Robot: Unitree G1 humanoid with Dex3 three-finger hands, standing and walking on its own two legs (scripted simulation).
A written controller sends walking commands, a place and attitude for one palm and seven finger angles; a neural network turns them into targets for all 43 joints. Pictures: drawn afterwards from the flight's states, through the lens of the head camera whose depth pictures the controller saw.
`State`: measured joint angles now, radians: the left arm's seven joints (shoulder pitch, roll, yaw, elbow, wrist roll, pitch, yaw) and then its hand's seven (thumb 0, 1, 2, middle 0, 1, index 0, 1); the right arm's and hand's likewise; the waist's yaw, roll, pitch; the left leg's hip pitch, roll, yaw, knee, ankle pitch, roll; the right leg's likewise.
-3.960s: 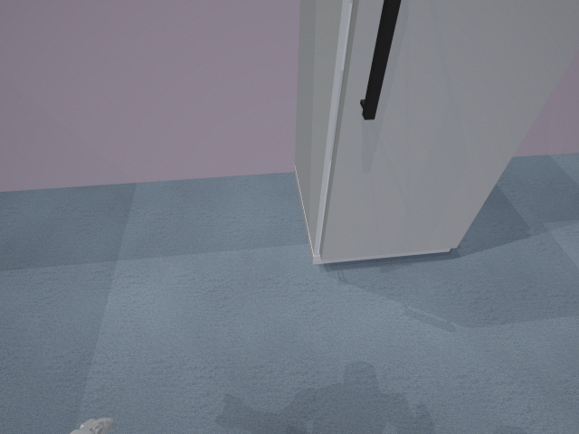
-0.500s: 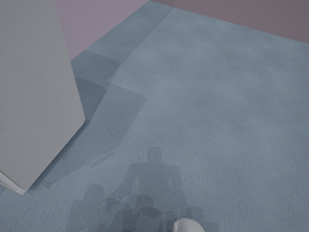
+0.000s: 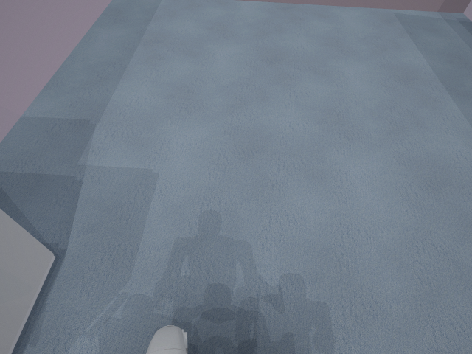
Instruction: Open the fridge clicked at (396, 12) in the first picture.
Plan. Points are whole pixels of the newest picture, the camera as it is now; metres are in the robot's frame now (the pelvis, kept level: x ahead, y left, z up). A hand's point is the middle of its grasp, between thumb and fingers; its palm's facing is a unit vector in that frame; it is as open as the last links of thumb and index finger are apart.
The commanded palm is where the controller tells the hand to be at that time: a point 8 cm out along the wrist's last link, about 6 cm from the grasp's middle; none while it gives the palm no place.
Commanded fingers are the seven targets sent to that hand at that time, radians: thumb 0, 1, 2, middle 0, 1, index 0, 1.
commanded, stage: walk to a spot facing it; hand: left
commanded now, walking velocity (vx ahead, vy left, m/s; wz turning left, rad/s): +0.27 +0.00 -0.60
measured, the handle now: out of the picture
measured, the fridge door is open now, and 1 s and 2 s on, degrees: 0 0 0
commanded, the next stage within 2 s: none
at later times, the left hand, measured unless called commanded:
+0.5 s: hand (123, 278) +0.28 +0.25 -0.16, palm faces -0.23 -0.95 -0.21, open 7.4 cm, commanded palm none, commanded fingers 0.00 0.90 0.90 -0.20 -0.30 -0.20 -0.30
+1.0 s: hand (192, 217) +0.44 +0.12 -0.16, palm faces -0.57 -0.80 -0.20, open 7.4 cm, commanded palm none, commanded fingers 0.00 0.90 0.90 -0.20 -0.30 -0.20 -0.30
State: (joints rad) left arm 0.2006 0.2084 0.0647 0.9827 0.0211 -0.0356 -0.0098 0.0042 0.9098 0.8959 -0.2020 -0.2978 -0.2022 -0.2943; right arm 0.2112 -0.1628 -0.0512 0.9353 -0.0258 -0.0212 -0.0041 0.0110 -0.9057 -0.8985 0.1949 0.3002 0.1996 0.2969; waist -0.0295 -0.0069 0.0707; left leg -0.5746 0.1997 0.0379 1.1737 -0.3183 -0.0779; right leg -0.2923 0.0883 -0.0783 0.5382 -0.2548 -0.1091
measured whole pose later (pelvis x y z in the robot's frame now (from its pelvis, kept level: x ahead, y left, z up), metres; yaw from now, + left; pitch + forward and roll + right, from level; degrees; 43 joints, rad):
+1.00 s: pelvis +0.22 +0.04 +0.00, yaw -36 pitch +1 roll -1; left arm 0.10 0.22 0.06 0.88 0.02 0.05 0.00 0.01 0.90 0.90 -0.21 -0.30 -0.21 -0.29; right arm 0.18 -0.20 -0.04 0.88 -0.01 0.03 -0.01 0.01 -0.90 -0.90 0.19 0.30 0.20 0.30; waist -0.02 -0.01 0.08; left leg -0.38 0.08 0.09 0.74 -0.37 -0.09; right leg -0.34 0.03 0.05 0.59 -0.26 0.00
